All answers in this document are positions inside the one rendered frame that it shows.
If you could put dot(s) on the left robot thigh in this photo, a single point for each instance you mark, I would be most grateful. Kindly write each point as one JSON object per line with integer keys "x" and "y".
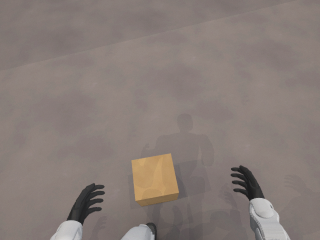
{"x": 139, "y": 233}

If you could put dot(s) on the robot right hand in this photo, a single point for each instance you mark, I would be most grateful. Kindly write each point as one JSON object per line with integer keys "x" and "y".
{"x": 251, "y": 185}

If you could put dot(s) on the left robot foot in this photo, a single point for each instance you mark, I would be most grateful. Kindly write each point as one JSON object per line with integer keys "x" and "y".
{"x": 153, "y": 229}

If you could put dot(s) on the right robot forearm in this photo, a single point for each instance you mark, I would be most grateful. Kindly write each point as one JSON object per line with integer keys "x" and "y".
{"x": 264, "y": 221}

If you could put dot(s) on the carton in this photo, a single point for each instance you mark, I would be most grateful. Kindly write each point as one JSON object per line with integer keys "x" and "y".
{"x": 154, "y": 180}

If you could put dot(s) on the robot left hand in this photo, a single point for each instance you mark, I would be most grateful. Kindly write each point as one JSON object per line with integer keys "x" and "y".
{"x": 80, "y": 209}

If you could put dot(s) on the left robot forearm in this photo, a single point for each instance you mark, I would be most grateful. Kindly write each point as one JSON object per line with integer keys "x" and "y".
{"x": 69, "y": 230}

